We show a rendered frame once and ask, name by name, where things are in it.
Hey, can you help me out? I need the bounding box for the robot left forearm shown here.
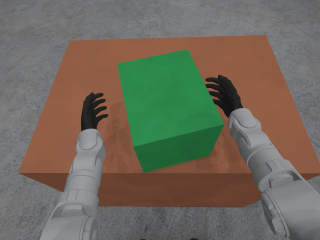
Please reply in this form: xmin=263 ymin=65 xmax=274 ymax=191
xmin=39 ymin=128 xmax=107 ymax=240

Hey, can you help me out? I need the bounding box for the robot right forearm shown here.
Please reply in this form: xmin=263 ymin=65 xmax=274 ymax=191
xmin=228 ymin=108 xmax=320 ymax=200

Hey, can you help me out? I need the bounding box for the robot right upper arm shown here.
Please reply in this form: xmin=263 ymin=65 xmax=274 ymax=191
xmin=260 ymin=179 xmax=320 ymax=240

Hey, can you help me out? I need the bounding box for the pedestal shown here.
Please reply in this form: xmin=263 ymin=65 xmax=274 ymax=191
xmin=18 ymin=35 xmax=320 ymax=208

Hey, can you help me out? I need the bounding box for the robot left upper arm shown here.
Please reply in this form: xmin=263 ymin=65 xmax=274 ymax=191
xmin=41 ymin=215 xmax=100 ymax=240

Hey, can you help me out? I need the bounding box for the robot right hand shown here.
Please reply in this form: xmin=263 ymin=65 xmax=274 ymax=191
xmin=205 ymin=75 xmax=243 ymax=118

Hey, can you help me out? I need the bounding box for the robot left hand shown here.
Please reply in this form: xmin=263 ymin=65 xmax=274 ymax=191
xmin=81 ymin=92 xmax=109 ymax=132

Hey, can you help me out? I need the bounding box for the carton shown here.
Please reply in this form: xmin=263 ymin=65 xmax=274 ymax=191
xmin=117 ymin=49 xmax=225 ymax=173

